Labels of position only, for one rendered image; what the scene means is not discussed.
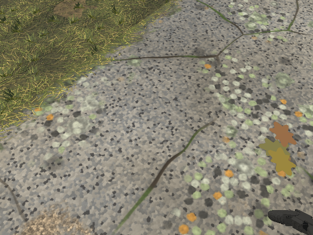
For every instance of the robot right hand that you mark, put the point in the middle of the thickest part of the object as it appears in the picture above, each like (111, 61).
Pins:
(299, 220)

